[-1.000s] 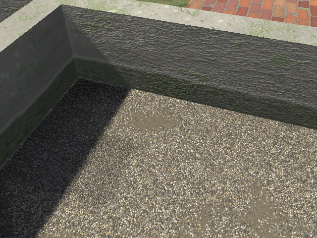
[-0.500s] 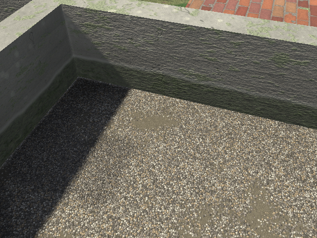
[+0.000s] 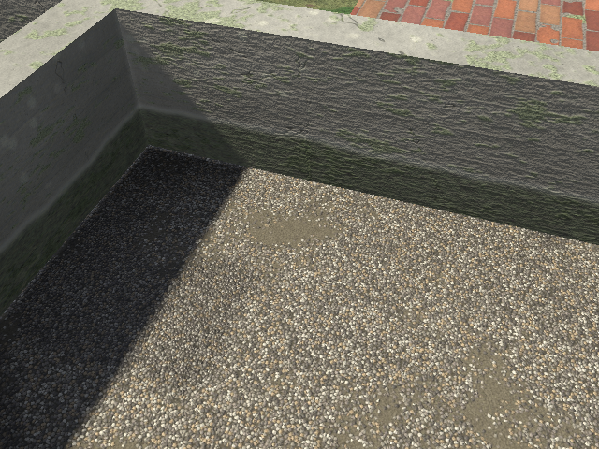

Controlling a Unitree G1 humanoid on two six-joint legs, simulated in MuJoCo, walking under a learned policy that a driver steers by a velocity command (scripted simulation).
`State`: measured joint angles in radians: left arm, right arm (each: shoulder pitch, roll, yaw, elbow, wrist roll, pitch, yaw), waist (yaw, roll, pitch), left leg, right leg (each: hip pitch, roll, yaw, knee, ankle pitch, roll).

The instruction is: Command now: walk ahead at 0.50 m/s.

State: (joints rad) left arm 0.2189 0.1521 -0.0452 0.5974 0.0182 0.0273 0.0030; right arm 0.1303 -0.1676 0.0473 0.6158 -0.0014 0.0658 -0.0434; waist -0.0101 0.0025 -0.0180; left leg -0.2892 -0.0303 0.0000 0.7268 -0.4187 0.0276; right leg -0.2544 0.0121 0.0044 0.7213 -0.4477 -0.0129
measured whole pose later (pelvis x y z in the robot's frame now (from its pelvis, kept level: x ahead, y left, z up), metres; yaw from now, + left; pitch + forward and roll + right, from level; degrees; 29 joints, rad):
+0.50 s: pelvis +0.00 +0.00 +0.00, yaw +0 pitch -1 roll +0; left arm 0.22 0.15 -0.05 0.60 0.02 0.03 0.00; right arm 0.13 -0.17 0.05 0.62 0.00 0.06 -0.04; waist -0.01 0.00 -0.02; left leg -0.29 -0.03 0.00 0.73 -0.42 0.03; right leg -0.26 0.01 0.01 0.72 -0.45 -0.01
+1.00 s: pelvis +0.00 +0.00 +0.00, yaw +0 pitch -1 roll +0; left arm 0.22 0.15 -0.04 0.60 0.02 0.03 0.00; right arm 0.13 -0.17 0.05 0.62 0.00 0.06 -0.04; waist -0.01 0.00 -0.02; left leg -0.29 -0.03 0.00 0.73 -0.42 0.03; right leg -0.26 0.01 0.01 0.72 -0.45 -0.01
